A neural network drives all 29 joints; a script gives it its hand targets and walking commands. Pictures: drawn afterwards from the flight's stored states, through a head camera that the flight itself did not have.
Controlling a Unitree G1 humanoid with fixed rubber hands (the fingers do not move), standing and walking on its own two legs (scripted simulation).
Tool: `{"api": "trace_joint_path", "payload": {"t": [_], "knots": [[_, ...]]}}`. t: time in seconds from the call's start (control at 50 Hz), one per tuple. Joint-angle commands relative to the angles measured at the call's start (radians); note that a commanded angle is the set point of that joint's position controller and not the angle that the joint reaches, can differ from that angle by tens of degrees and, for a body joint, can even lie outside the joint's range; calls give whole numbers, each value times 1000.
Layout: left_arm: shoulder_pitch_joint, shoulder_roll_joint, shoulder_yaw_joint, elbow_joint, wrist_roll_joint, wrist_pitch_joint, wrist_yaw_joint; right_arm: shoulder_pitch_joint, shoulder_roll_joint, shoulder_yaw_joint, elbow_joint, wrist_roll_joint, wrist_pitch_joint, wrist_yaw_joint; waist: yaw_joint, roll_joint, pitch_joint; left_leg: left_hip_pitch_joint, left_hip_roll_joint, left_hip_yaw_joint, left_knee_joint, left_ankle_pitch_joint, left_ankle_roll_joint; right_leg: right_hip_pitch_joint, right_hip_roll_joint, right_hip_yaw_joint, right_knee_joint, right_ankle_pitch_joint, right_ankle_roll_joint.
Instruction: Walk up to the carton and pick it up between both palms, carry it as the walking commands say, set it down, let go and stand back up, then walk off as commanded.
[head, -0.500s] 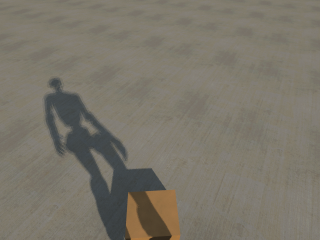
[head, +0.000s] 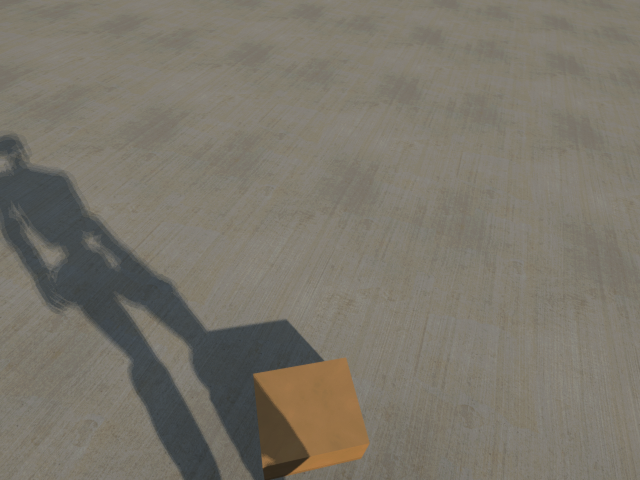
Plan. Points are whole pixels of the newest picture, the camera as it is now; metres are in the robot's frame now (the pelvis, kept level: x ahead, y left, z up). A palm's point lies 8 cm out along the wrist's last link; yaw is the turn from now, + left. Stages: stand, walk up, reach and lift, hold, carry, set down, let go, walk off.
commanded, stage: stand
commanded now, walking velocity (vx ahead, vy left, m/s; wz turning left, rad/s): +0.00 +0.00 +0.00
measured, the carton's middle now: (307, 416) +0.43 +0.01 -0.69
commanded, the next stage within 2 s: none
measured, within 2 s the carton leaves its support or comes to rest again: neither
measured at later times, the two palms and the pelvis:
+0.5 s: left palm out of the picture -0.05 +0.24 -0.15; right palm out of the picture -0.05 -0.19 -0.13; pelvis +0.01 +0.03 +0.01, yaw +1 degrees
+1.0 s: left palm out of the picture -0.04 +0.16 -0.14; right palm out of the picture -0.01 -0.20 -0.15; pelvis +0.02 -0.01 +0.01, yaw +2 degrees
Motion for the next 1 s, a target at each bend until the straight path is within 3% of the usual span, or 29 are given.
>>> {"api": "trace_joint_path", "payload": {"t": [0.0, 0.02, 0.06, 0.1, 0.12, 0.18, 0.22, 0.24, 0.26, 0.28, 0.3, 0.32, 0.36, 0.38, 0.4, 0.44, 0.46, 0.5, 0.54, 0.58, 0.64, 0.66, 0.72, 0.78, 0.8, 0.9, 0.94, 0.96, 0.98], "knots": [[55, 101, 17, -5, -13, -6, 12, 81, -135, -6, -10, 14, -22, 3, 31, 161, 54, 29, 283, -336, -201, 344, -59, 149, -23, -3, -519, 172, -51], [128, 76, 6, 36, -12, -10, 11, 67, -175, -9, -6, 16, -24, 6, 55, 139, 58, 17, 258, -308, -192, 457, -91, 225, -57, 42, -557, 352, -58], [128, 119, 14, 57, -2, -20, 19, 106, -119, 2, -9, 30, -23, 15, 25, 40, 47, 4, 209, -271, -195, 341, -168, 275, -132, 121, -561, 385, -102], [132, 64, -2, 70, -10, -19, 27, 169, -137, -18, 5, 27, -24, 3, -24, 90, 19, 100, 172, -263, -305, 93, -186, 165, -92, 63, -514, 186, -91], [85, 44, -2, 82, -16, -17, 8, 90, -176, -37, -7, 23, -8, -5, -36, 64, 131, 18, 167, -276, -451, -9, -275, 117, -15, -65, -502, 128, -52], [98, -26, -19, 84, 0, -41, 31, 80, -137, -24, 19, 13, -9, -6, 1, 23, 153, 48, 203, -281, -318, 277, -113, 140, -85, 27, -522, 254, -47], [158, 16, -12, 106, -5, -57, 30, 80, -68, -13, 17, 14, -19, 19, 20, -28, 108, 77, 160, -209, -244, 285, -75, 154, -107, 26, -576, 284, -53], [160, 3, -13, 107, -6, -62, 26, 152, -28, -11, 55, 18, -15, 8, -24, -47, 96, 116, 157, -220, -262, 220, -90, 137, -98, 28, -547, 276, -62], [177, -20, -13, 108, -21, -64, 28, 145, -26, -7, 55, 13, -18, 6, 7, 38, 53, 128, 165, -239, -273, 169, -109, 176, -89, 30, -531, 252, -57], [227, -7, -8, 143, -14, -49, 26, 151, -119, -34, 55, 10, -8, 8, -9, 108, 78, 131, 182, -249, -381, 248, -199, 138, -46, -31, -495, 137, -57], [190, 18, 0, 144, -15, -38, 25, 127, -81, -23, 54, 14, -12, -6, -4, 49, 99, 158, 203, -287, -357, 190, -167, 90, -55, -37, -498, 173, -41], [211, -29, -8, 151, -9, -40, 38, 131, -99, -17, 66, 8, -6, -9, 4, 152, 82, 198, 228, -302, -357, 227, -159, 101, -56, -29, -477, 170, -38], [202, -28, -16, 135, -15, -41, 34, 131, -146, -30, 49, 16, -9, -14, 6, 108, 114, 114, 233, -313, -379, 151, -136, 123, -65, -23, -499, 178, -45], [187, -66, -32, 150, 3, -48, 33, 87, -182, -56, 42, 18, -3, -4, -13, 128, 125, 113, 207, -298, -396, 142, -174, 126, -55, -41, -508, 192, -46], [263, 12, -9, 146, 1, -50, 32, 105, -175, -60, 46, 23, 5, -5, 13, 253, 106, 148, 185, -275, -429, 238, -247, 142, -48, -65, -539, 157, -43], [346, -6, -6, 197, -3, -41, 47, 128, -123, -44, 68, 14, 7, -5, 27, 217, 94, 186, 189, -252, -378, 322, -259, 136, -60, -72, -546, 224, -52], [267, 21, -6, 179, 5, -41, 41, 141, -141, -50, 57, 25, 8, -7, -16, 140, 108, 168, 187, -250, -379, 253, -214, 125, -75, -65, -515, 203, -43], [366, -70, -26, 213, -1, -50, 42, 140, -27, -24, 63, 22, 6, 4, 1, 158, 105, 184, 163, -246, -340, 217, -175, 116, -77, -35, -527, 218, -39], [299, -95, -33, 200, 11, -55, 30, 112, -51, -24, 59, 29, 2, 12, 13, 6, 110, 107, 156, -230, -296, 111, -97, 107, -106, 1, -552, 217, -45], [306, -139, -59, 183, 20, -65, 40, 103, -91, -35, 63, 26, -1, 0, 7, 28, 139, 104, 144, -213, -265, 113, -60, 74, -106, 16, -571, 224, -46], [219, -37, -28, 169, 5, -69, 36, 140, -134, -39, 52, 18, -15, 7, -59, -13, 101, 190, 165, -234, -275, 249, -115, 47, -79, -10, -543, 228, -36], [241, -37, -25, 166, 3, -75, 34, 161, -108, -28, 78, 30, -9, -6, -45, 63, 112, 188, 188, -258, -299, 216, -113, 66, -81, -18, -537, 206, -37], [359, -131, -45, 210, -4, -50, 43, 120, -76, -23, 69, 28, -9, 7, -8, 85, 162, 85, 186, -259, -330, 27, -93, 106, -81, -33, -519, 163, -41], [325, -180, -66, 191, 7, -70, 47, 93, -44, -23, 81, 16, 2, 5, -6, -9, 239, 37, 163, -240, -301, 95, -61, 67, -109, 18, -552, 202, -47], [322, -151, -64, 191, 5, -73, 58, 76, -46, -20, 86, 21, 1, 7, 4, 70, 272, 38, 143, -214, -275, 179, -32, 53, -124, 30, -565, 245, -55], [319, -13, -22, 187, -4, -75, 54, 143, 14, 2, 108, 24, -15, 7, -21, 49, 170, 93, 141, -235, -229, 157, -58, 117, -102, 41, -573, 238, -64], [323, -116, -53, 175, 5, -87, 53, 97, -51, -18, 89, 25, -26, -8, 14, 76, 130, 124, 139, -206, -193, 259, -31, 126, -121, 31, -570, 320, -64], [324, -104, -46, 178, 3, -90, 56, 75, -31, -11, 95, 23, -27, -9, 21, -30, 103, 132, 174, -227, -194, 281, -27, 159, -118, 22, -555, 367, -66], [323, -100, -53, 178, 3, -95, 53, 100, -36, -16, 95, 30, -22, 4, -4, 56, 139, 121, 155, -220, -186, 266, -27, 128, -129, 33, -571, 402, -76]]}}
